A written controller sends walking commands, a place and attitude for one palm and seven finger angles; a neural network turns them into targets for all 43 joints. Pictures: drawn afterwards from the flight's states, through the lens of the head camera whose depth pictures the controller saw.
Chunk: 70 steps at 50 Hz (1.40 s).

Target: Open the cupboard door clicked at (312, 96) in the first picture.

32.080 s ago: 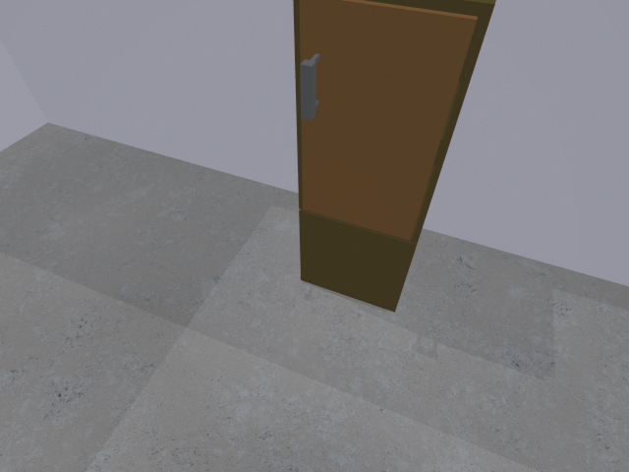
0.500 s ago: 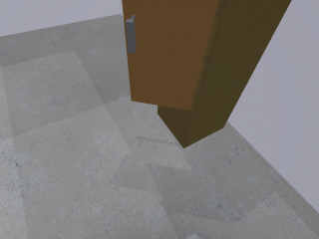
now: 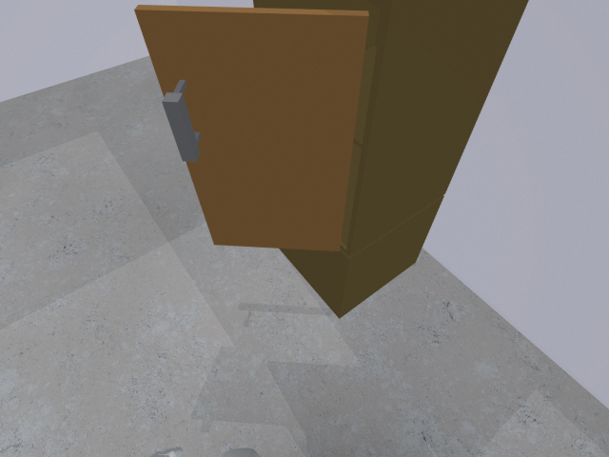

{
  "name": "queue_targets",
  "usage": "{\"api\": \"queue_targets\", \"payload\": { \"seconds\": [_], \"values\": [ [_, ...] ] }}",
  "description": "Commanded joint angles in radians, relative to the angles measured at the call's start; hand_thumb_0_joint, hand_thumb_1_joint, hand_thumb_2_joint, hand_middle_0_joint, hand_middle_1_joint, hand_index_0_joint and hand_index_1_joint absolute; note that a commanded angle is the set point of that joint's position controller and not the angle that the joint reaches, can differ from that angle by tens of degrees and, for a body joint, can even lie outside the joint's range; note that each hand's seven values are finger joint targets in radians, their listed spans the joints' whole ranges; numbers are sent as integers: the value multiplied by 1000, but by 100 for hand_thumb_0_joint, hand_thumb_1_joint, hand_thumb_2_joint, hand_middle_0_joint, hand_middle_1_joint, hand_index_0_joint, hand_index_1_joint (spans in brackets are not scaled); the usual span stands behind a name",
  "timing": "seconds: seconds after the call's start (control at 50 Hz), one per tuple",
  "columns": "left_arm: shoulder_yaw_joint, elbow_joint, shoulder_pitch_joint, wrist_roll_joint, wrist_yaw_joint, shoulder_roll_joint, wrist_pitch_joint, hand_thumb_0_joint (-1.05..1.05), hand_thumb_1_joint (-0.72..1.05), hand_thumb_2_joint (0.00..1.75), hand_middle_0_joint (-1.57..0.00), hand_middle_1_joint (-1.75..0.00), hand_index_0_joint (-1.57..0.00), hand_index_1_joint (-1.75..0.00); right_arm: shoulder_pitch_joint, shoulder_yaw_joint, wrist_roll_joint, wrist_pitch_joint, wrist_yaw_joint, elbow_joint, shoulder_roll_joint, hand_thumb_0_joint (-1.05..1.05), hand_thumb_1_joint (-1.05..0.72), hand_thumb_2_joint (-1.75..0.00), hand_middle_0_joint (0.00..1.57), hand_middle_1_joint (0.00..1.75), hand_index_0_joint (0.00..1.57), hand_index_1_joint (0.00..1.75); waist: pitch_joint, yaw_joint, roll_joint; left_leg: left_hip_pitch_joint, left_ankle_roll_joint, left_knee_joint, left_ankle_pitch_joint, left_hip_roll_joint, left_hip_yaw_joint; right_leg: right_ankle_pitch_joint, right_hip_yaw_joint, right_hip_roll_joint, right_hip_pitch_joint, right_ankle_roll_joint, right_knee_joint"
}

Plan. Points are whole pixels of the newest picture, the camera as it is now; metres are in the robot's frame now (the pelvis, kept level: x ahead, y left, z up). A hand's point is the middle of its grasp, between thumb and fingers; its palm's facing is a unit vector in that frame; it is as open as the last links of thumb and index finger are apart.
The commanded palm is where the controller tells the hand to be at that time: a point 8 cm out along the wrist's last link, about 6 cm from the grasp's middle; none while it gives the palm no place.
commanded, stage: come to a stop and stand still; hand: left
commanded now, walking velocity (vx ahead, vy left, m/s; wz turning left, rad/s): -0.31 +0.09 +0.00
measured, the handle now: (186, 121) +0.63 +0.23 +0.08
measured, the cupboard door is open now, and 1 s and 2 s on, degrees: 49 49 49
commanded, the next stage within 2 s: look again from close up in 0.96 s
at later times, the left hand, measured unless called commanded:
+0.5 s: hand out of the picture +0.07 +0.20 -0.17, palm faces +0.01 -0.96 -0.28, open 7.4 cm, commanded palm none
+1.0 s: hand out of the picture +0.05 +0.17 -0.17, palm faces -0.04 -0.98 -0.19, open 7.3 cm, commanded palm none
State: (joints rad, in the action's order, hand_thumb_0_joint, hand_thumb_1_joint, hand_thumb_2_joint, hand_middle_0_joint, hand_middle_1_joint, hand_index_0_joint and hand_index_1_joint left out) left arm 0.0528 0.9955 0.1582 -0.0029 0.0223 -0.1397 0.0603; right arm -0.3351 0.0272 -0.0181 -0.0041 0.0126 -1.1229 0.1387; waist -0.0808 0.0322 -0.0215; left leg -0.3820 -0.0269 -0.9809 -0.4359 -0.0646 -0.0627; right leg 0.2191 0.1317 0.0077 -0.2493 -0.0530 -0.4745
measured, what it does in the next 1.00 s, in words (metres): steps on the spot: left foot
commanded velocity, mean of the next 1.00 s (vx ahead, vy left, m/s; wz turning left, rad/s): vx -0.07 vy -0.03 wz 0.00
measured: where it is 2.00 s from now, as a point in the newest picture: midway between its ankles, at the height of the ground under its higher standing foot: outside the picture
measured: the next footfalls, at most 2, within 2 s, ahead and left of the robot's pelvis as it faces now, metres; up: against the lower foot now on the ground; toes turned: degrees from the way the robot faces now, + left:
left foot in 0.14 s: +0.09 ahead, +0.09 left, +0.00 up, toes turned +0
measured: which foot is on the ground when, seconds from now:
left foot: up 0.00-0.12, down 0.14-1.00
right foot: down 0.00-1.00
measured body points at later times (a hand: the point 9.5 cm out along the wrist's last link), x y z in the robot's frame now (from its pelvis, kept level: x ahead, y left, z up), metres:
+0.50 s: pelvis +0.03 +0.00 -0.01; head +0.07 -0.02 +0.44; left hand +0.07 +0.25 -0.15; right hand +0.12 -0.24 -0.17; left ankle +0.09 +0.14 -0.73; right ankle -0.01 -0.10 -0.74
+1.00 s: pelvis +0.01 -0.01 +0.00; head +0.01 +0.01 +0.45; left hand +0.05 +0.22 -0.16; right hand +0.03 -0.24 -0.15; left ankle +0.05 +0.09 -0.74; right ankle -0.01 -0.10 -0.74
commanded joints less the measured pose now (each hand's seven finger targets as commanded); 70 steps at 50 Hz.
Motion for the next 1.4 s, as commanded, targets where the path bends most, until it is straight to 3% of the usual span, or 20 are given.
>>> {"api": "queue_targets", "payload": {
  "seconds": [0.0, 0.08, 0.14, 0.18, 0.2, 0.24, 0.3, 0.36, 0.4, 0.44, 0.46, 0.48, 0.5, 0.52, 0.58, 0.64, 0.68, 0.72, 0.84, 1.38],
  "values": [
    [11, -4, 62, -17, 6, -114, -1, 0, 90, 90, -20, -30, -20, -30, -69, -1, 11, 3, 1, 38, -5, 0, -90, -90, 20, 30, 20, 30, 110, -7, 117, 78, -24, 227, 101, 1, -3, -528, -143, 239, 13, -122, 179],
    [12, 14, 52, -8, 11, -156, -27, 0, 90, 90, -20, -30, -20, -30, -72, 8, 9, 9, 8, 40, 41, 0, -90, -90, 20, 30, 20, 30, 136, 7, 90, 222, -22, 494, 349, 25, -5, -397, -132, 202, -10, -53, 50],
    [0, 12, 124, -2, 16, -97, -63, 0, 90, 90, -20, -30, -20, -30, 4, 29, 0, 5, 24, 93, 183, 0, -90, -90, 20, 30, 20, 30, 98, -39, -99, 135, 123, 590, 681, -221, 214, 78, -56, 63, -22, 49, -64],
    [1, 16, 132, -8, 12, -95, -78, 0, 90, 90, -20, -30, -20, -30, 67, 32, -2, 16, 31, 115, 198, 0, -90, -90, 20, 30, 20, 30, 13, -46, -41, 48, 134, 613, 581, -208, 207, 94, -64, 41, -20, 45, -91],
    [1, 20, 128, -8, 7, -106, -86, 0, 90, 90, -20, -30, -20, -30, 78, 32, -3, 16, 34, 113, 196, 0, -90, -90, 20, 30, 20, 30, 8, -43, -151, 51, 136, 634, 631, -201, 204, 100, -63, 42, -25, 45, -139],
    [8, 9, 142, -5, 3, -131, -95, 0, 90, 90, -20, -30, -20, -30, 63, 39, -5, 17, 41, 119, 212, 0, -90, -90, 20, 30, 20, 30, 84, -27, -227, 135, 181, 644, 757, -248, 228, 271, -81, 25, -61, 45, -295],
    [15, -7, 137, -7, 0, -129, -103, 0, 90, 90, -20, -30, -20, -30, 83, 51, -11, 21, 49, 143, 230, 0, -90, -90, 20, 30, 20, 30, 156, -15, -161, 239, 237, 586, 823, -287, 238, 365, -127, 17, -140, 43, -418],
    [15, -20, 147, -7, -2, -115, -96, 0, 90, 90, -20, -30, -20, -30, 119, 63, -10, 22, 45, 158, 251, 0, -90, -90, 20, 30, 20, 30, 205, -24, -136, 266, 212, 554, 842, -253, 197, 267, -107, 13, -78, 51, -276],
    [19, -6, 220, -13, -2, -126, -85, 0, 90, 90, -20, -30, -20, -30, 152, 61, 2, 26, 41, 169, 231, 0, -90, -90, 20, 30, 20, 30, 220, -61, -49, 190, 148, 484, 628, -187, 151, 10, -110, 17, 70, 49, -2],
    [34, -19, 170, -31, 6, -243, -74, 0, 90, 90, -20, -30, -20, -30, 157, 48, 16, 38, 23, 189, 131, 0, -90, -90, 20, 30, 20, 30, 123, -39, 297, -17, 16, 325, 44, 43, -4, -265, -415, 282, 89, -40, 194],
    [-4, -63, 176, -47, 51, -166, -62, 0, 90, 90, -20, -30, -20, -30, 211, 46, 11, 6, 15, 260, 165, 0, -90, -90, 20, 30, 20, 30, 105, -46, 138, -24, -13, 255, 6, 44, -4, -717, -462, 231, 119, -45, 66],
    [-1, -113, 179, -40, 44, -242, -39, 0, 90, 90, -20, -30, -20, -30, 186, 37, 9, 14, -10, 285, 93, 0, -90, -90, 20, 30, 20, 30, 171, -51, 174, -37, 18, 164, 28, 52, 7, -659, -374, 234, 123, -62, 32],
    [14, -100, 153, -37, 49, -205, -26, 0, 90, 90, -20, -30, -20, -30, 179, 34, 2, 19, -10, 279, 96, 0, -90, -90, 20, 30, 20, 30, 224, -34, 130, -61, 33, 158, 39, 54, 6, -748, -339, 224, 213, -85, -16],
    [24, -106, 166, -33, 52, -218, -22, 0, 90, 90, -20, -30, -20, -30, 189, 35, 6, 18, -7, 289, 96, 0, -90, -90, 20, 30, 20, 30, 218, -44, 217, -111, 40, 145, 34, 59, 17, -831, -314, 210, 274, -98, -47],
    [1, -130, 173, -36, 49, -190, -30, 0, 90, 90, -20, -30, -20, -30, 177, 24, 13, 11, -3, 300, 85, 0, -90, -90, 20, 30, 20, 30, 121, -36, 235, -20, 50, 259, 47, 73, 14, -735, -258, 183, 142, -96, -29],
    [-15, -140, 143, -18, 40, -184, -43, 0, 90, 90, -20, -30, -20, -30, 76, 18, 8, 7, -1, 249, 107, 0, -90, -90, 20, 30, 20, 30, 69, 3, 98, 192, 61, 465, 253, 46, 34, -291, -232, 129, -51, -33, -21],
    [-21, -133, 172, -12, 37, -153, -52, 0, 90, 90, -20, -30, -20, -30, 84, 15, -3, -2, 4, 244, 156, 0, -90, -90, 20, 30, 20, 30, 26, -30, -47, 154, 120, 524, 347, -79, 170, -15, -202, 51, -91, 14, 10],
    [-23, -118, 173, -15, 32, -157, -55, 0, 90, 90, -20, -30, -20, -30, 103, 5, -5, -4, 5, 235, 153, 0, -90, -90, 20, 30, 20, 30, -1, -40, -125, 63, 130, 576, 238, -75, 195, 67, -182, 38, -28, 15, 25],
    [-32, -100, 160, -14, 20, -174, -43, 0, 90, 90, -20, -30, -20, -30, 59, -11, -5, -2, 4, 199, 133, 0, -90, -90, 20, 30, 20, 30, 22, -21, 49, 88, 74, 532, 119, -7, 101, 197, -278, 98, -37, -16, 162],
    [-56, 51, 228, -12, 18, -137, -36, 0, 90, 90, -20, -30, -20, -30, 24, -28, 11, -36, 19, 52, 143, 0, -90, -90, 20, 30, 20, 30, 60, -38, 20, 167, 100, 597, 364, -53, 133, -79, -200, 85, 59, 12, 84]
  ]
}}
